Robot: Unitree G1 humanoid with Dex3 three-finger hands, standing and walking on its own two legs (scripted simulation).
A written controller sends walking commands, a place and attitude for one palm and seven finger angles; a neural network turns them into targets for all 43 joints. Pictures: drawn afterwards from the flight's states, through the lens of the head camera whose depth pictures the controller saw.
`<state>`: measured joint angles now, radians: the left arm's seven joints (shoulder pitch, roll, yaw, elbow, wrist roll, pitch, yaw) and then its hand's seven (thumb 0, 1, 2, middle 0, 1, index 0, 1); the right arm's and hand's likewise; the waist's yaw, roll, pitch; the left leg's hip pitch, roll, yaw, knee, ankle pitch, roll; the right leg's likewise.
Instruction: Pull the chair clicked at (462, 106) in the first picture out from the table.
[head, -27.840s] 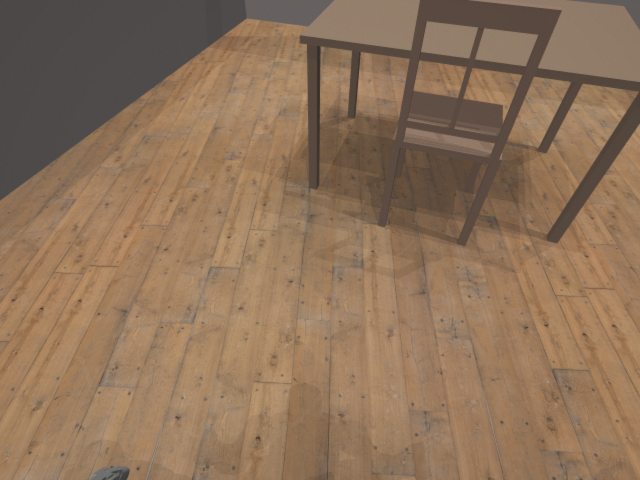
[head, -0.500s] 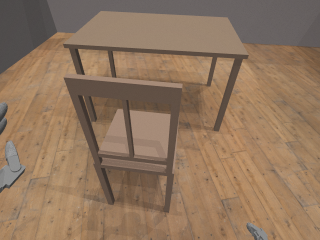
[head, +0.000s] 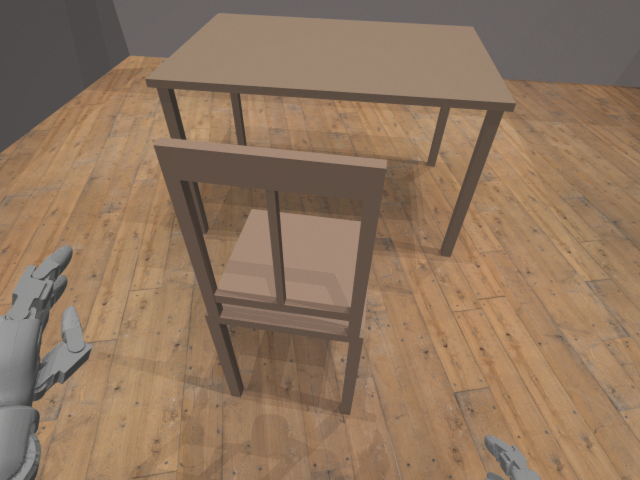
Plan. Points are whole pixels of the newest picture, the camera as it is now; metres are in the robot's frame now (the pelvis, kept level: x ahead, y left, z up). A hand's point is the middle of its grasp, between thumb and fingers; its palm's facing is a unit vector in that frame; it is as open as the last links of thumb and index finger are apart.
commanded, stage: let the arm hang, fingers relaxed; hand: left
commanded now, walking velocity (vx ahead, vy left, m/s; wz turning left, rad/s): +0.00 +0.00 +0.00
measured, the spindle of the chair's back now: (277, 251) +0.54 +0.13 -0.07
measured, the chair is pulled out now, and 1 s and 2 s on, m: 0.58 0.58 0.58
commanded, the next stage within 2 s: look to check the result in 1.04 s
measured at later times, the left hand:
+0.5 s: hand out of the picture -0.06 +0.18 -0.16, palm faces -0.02 -0.97 -0.23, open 7.2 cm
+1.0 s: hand out of the picture +0.04 +0.14 -0.16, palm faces -0.02 -0.98 -0.21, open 7.3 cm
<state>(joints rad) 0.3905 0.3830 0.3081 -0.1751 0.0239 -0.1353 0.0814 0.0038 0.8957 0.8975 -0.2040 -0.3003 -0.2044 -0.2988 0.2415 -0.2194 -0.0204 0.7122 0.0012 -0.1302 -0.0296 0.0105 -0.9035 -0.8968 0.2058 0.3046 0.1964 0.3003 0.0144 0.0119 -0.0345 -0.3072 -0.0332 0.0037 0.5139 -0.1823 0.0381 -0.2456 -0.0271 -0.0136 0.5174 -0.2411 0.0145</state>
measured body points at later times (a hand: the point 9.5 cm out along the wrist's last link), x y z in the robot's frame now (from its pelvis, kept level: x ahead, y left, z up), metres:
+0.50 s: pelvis +0.02 -0.01 +0.01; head +0.05 -0.01 +0.45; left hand -0.06 +0.23 -0.14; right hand -0.02 -0.24 -0.15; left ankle +0.06 +0.09 -0.73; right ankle +0.02 -0.13 -0.73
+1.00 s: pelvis +0.03 -0.03 +0.01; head +0.04 -0.03 +0.46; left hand +0.04 +0.20 -0.15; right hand +0.00 -0.24 -0.16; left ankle +0.06 +0.09 -0.73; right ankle +0.02 -0.13 -0.73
